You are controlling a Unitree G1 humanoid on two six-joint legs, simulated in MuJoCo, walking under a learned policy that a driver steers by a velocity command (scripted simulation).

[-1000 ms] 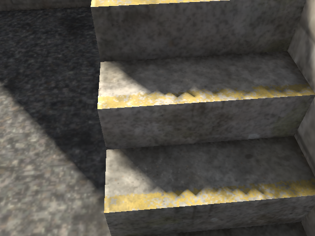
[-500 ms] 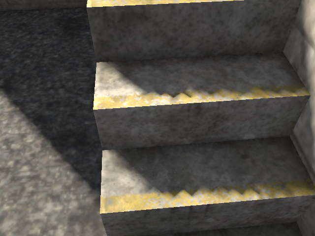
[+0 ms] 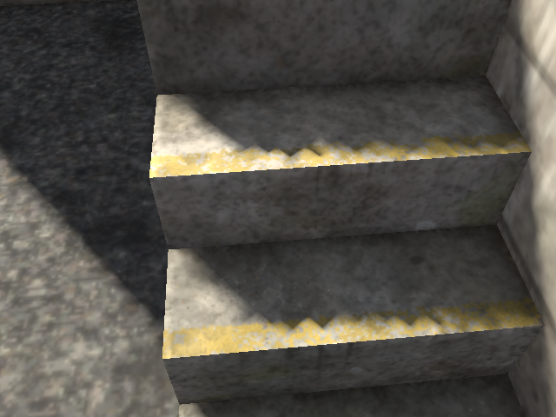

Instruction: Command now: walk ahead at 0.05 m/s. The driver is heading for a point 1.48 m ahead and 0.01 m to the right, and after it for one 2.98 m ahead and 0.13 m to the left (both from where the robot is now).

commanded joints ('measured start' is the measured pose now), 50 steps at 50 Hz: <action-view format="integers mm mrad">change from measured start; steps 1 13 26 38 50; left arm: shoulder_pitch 65 112 153 181 196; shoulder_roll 84 64 27 16 8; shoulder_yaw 13 10 0 -5 3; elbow -19 4 21 24 17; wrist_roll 2 1 2 2 2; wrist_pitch -6 -4 -5 -13 -14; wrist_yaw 2 4 9 14 23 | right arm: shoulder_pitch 26 72 123 151 163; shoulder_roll -102 -81 -51 -37 -31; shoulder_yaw -19 -19 -17 -19 -18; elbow -15 7 26 26 29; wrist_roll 2 1 0 5 6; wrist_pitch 0 4 12 17 20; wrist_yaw -3 -7 -11 -21 -30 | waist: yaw -4 -4 -10 -12 -11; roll -15 -10 -7 -8 -20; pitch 0 21 29 30 25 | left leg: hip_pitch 29 -26 -58 -69 -71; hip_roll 171 166 161 158 161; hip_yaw -133 -123 -115 -103 -92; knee -19 -26 -4 26 47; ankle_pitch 192 76 28 39 39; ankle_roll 24 0 -13 -35 -47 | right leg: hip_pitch -73 -106 -152 -166 -154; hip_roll -125 -109 -94 -84 -87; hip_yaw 96 110 119 126 131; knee -50 -53 -53 -56 -64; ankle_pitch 122 56 -5 32 132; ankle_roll -4 -21 -31 -40 -35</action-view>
